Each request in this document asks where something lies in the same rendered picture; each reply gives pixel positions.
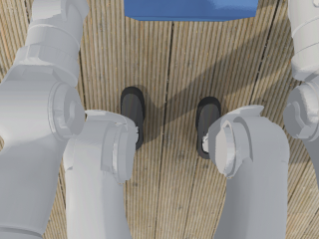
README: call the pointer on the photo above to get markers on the robot left upper arm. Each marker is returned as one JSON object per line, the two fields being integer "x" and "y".
{"x": 37, "y": 119}

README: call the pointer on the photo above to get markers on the robot right thigh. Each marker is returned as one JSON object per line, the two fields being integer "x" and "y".
{"x": 256, "y": 198}

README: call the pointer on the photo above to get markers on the right robot forearm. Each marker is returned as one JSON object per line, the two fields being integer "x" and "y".
{"x": 304, "y": 22}

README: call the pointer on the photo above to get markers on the robot right upper arm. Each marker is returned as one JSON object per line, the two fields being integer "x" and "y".
{"x": 301, "y": 119}

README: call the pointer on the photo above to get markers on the left robot forearm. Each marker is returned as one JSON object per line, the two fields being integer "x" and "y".
{"x": 53, "y": 43}

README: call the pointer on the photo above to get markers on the robot left foot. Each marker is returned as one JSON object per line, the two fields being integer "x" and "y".
{"x": 133, "y": 106}

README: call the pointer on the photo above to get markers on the carton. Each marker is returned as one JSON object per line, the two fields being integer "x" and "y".
{"x": 190, "y": 10}

